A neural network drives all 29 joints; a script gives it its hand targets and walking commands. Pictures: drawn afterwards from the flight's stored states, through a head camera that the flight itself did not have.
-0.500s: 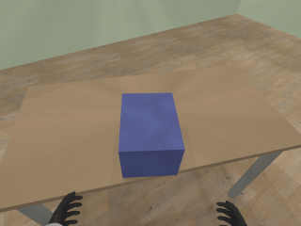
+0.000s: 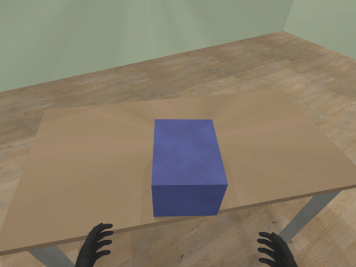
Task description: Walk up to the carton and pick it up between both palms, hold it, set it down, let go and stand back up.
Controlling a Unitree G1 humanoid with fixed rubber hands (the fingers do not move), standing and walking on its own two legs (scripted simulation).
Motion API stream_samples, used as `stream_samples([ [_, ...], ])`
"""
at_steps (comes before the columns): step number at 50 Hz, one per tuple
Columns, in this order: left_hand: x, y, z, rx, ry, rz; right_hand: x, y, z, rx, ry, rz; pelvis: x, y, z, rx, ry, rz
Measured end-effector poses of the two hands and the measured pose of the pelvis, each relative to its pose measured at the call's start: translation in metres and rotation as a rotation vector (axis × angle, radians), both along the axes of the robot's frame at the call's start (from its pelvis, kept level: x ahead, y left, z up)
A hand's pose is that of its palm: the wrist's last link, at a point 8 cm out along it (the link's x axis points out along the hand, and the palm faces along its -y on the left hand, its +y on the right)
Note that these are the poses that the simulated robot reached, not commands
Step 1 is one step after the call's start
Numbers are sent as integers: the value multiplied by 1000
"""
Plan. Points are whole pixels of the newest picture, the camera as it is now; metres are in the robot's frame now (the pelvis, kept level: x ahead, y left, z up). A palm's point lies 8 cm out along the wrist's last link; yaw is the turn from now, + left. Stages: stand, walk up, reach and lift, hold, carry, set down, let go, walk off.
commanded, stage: reach and lift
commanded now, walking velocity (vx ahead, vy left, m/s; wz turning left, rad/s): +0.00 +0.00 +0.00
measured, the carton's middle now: (184, 165) +0.42 -0.01 -0.04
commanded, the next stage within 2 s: none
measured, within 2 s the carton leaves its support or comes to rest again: neither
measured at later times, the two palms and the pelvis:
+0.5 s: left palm (95, 243) +0.19 +0.18 -0.01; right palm (280, 245) +0.20 -0.21 -0.01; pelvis +0.01 -0.01 +0.00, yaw +1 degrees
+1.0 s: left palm (104, 190) +0.28 +0.17 +0.05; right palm (272, 194) +0.28 -0.20 +0.05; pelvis +0.01 +0.00 +0.00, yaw +0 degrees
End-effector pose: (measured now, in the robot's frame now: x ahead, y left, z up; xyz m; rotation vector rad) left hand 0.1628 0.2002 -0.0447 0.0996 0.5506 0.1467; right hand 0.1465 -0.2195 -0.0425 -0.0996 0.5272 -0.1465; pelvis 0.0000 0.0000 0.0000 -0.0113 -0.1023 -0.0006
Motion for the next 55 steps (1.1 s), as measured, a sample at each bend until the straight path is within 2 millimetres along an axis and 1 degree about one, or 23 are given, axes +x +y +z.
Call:
stream_samples([
  [6,9,-8,10,-16,-64,-3,12,3,10,11,-54,6,2,-2,0,1,7,3],
  [14,25,-12,24,-31,-147,-1,34,9,26,30,-144,16,5,-6,0,-1,12,10],
  [19,28,-15,27,-34,-169,-13,40,8,25,50,-163,12,8,-7,0,-2,9,7],
  [23,29,-17,30,-40,-203,-10,45,10,28,62,-194,16,10,-8,-1,-3,17,11],
  [29,37,-19,34,-44,-257,-16,61,14,33,71,-243,34,11,-9,-2,-3,29,18],
  [34,56,-18,41,-61,-274,-5,81,17,41,70,-263,33,11,-10,-1,-2,33,25],
  [39,83,-17,60,-65,-315,-12,102,20,60,72,-306,27,12,-8,-1,-4,28,24],
  [43,100,-18,77,-63,-324,-19,116,21,72,69,-323,22,11,-5,0,-5,17,17],
  [49,117,-24,89,-81,-291,-25,132,21,90,56,-336,15,7,-1,0,-5,16,4],
  [55,136,-27,99,-79,-286,-18,150,21,98,55,-332,15,2,1,0,-1,38,-8],
])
